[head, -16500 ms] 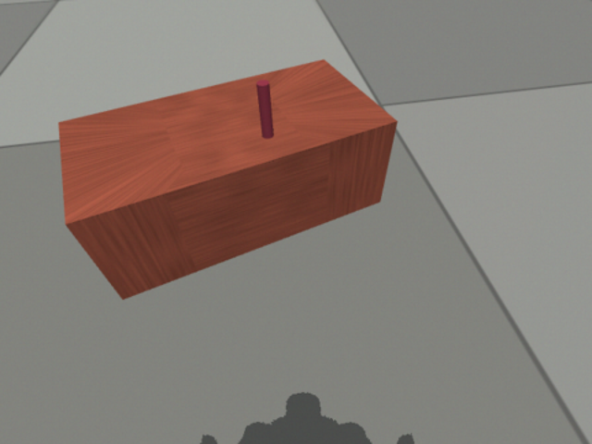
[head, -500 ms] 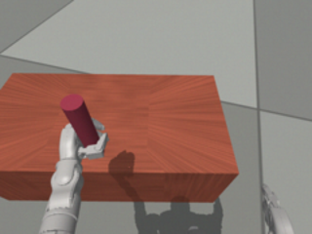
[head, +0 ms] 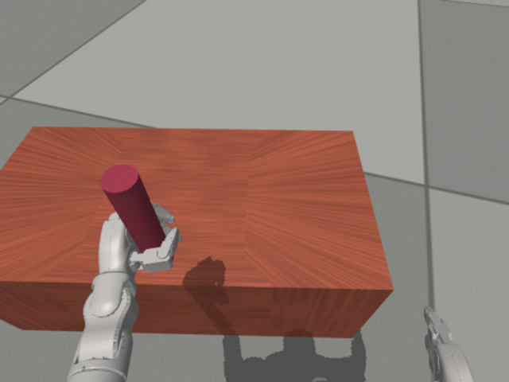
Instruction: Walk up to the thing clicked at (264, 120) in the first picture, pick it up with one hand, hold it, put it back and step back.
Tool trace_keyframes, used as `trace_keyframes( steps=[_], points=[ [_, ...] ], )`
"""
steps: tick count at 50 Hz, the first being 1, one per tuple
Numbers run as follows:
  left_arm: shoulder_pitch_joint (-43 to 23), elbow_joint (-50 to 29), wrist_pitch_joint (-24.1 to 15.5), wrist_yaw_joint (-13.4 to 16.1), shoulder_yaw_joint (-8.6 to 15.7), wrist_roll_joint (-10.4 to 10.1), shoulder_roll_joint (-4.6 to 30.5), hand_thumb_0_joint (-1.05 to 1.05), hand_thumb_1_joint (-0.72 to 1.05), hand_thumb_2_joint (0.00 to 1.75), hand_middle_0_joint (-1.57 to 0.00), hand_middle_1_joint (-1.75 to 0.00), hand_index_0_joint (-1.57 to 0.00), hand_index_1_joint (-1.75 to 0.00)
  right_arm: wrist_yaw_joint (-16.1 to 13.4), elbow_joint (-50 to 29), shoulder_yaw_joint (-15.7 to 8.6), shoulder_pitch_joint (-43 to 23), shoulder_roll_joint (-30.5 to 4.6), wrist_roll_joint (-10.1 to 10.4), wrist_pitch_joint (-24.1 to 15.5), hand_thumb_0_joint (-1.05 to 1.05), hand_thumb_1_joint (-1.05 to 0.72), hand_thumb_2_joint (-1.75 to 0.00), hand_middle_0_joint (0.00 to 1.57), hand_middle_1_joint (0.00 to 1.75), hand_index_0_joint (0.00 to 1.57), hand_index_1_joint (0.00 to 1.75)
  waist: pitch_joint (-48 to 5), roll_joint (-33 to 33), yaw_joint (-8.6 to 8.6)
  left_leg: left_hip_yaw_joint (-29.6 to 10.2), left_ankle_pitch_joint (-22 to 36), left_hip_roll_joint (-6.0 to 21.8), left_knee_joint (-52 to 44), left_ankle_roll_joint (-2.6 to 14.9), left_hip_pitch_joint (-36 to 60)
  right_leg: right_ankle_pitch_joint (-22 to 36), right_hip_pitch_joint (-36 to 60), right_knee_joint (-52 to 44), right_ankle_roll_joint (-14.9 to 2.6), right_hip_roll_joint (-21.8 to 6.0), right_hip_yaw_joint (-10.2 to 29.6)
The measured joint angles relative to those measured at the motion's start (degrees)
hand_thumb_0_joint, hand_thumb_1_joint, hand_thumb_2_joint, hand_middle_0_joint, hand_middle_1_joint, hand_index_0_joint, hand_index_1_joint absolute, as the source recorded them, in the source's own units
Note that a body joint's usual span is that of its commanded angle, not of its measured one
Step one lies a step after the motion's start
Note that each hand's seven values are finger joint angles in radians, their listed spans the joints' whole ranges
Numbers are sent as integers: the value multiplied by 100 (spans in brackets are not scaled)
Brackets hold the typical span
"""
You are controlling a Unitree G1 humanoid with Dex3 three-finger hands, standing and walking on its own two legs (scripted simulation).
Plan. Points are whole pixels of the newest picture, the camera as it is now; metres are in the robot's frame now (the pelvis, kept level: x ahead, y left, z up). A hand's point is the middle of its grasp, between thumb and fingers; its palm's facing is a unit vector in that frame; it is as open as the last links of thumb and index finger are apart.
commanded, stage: hold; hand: left
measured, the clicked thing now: (144, 225) +0.33 +0.18 +0.10
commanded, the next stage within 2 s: crouch in 1.90 s
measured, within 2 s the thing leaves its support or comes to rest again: neither
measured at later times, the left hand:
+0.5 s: hand (158, 231) +0.33 +0.17 +0.07, palm faces +0.10 -0.99 -0.01, open 5.4 cm
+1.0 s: hand (159, 236) +0.33 +0.17 +0.07, palm faces +0.12 -0.99 -0.01, open 5.4 cm
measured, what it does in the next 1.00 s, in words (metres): stands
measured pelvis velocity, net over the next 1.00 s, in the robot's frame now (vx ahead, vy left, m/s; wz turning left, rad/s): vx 0.00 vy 0.00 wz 0.01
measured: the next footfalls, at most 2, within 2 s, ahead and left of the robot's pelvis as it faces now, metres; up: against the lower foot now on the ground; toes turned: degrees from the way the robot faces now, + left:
none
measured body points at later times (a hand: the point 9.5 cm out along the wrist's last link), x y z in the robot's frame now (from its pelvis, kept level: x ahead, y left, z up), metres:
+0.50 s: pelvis +0.00 +0.00 +0.00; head +0.03 +0.00 +0.45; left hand +0.32 +0.22 +0.08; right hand +0.16 -0.25 -0.04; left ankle -0.01 +0.11 -0.70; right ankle +0.04 -0.13 -0.70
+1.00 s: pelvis +0.00 +0.00 +0.01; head +0.03 +0.00 +0.46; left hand +0.32 +0.22 +0.07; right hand +0.16 -0.26 -0.05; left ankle -0.01 +0.11 -0.70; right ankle +0.04 -0.13 -0.70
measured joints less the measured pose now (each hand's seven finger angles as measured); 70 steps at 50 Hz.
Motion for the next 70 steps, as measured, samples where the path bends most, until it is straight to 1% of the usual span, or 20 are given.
trace_keyframes(
  steps=[9,18,23,35,44,49,54,59,64,70],
  points=[
    [164,-255,90,38,25,-27,-25,0,7,125,-100,-116,-105,-117,-38,220,-12,-79,9,15,-65,-1,52,-6,6,6,6,5,11,20,26,-7,9,-5,-87,3,134,0,135,-78,5,-4,-8],
    [39,-123,164,-11,14,-26,2,0,7,125,-100,-116,-105,-117,-49,444,15,-214,16,11,-126,-1,52,-6,6,6,6,5,25,9,28,-28,30,-16,-135,4,184,11,196,-127,6,-15,-28],
    [-30,-127,204,3,9,-17,7,0,7,125,-100,-116,-105,-117,-52,426,17,-216,12,7,-156,-1,52,-6,6,6,6,5,46,26,11,-21,47,-17,-178,7,221,32,234,-175,11,-14,-21],
    [-178,21,250,-10,62,-71,3,0,7,125,-100,-116,-105,-117,-31,612,26,-238,35,37,-144,-1,53,-6,6,6,6,5,42,39,24,-5,87,-13,-296,5,351,71,354,-282,9,-6,-6],
    [-33,57,155,-46,7,-58,-64,0,7,125,-100,-116,-105,-117,-12,717,-8,-330,8,7,-161,-1,53,-6,6,6,6,5,118,33,19,-16,111,-13,-298,-8,315,81,314,-267,-6,-7,-17],
    [-20,44,65,-13,61,-21,-45,0,7,125,-100,-116,-105,-117,-49,707,-9,-371,16,-12,-160,-1,52,-6,6,6,6,5,119,0,8,-35,117,-13,-287,-19,305,73,304,-243,-18,-8,-35],
    [-195,205,-10,-36,134,-33,46,0,7,125,-100,-116,-105,-117,-58,731,27,-397,30,-12,-203,-1,52,-6,6,6,6,5,105,-18,0,-65,135,-10,-295,-33,310,85,324,-259,-32,-7,-65],
    [-315,290,42,-108,131,-56,124,0,7,125,-100,-116,-105,-117,-61,752,63,-388,17,8,-238,-1,53,-6,6,6,6,5,118,21,-9,-68,158,-8,-340,-24,354,117,378,-321,-26,-4,-69],
    [-368,364,88,-134,54,-114,46,0,7,125,-100,-116,-105,-117,-66,849,79,-358,7,25,-279,-1,53,-6,6,6,6,5,99,53,-1,-40,169,-14,-392,-14,405,132,417,-369,-14,-6,-42],
    [-427,444,104,-58,40,-52,-43,0,7,125,-100,-116,-105,-117,-51,837,63,-396,32,13,-226,-1,53,-6,6,6,6,5,130,33,-24,-5,168,-14,-407,-6,412,137,405,-370,-6,-3,-6]
  ],
)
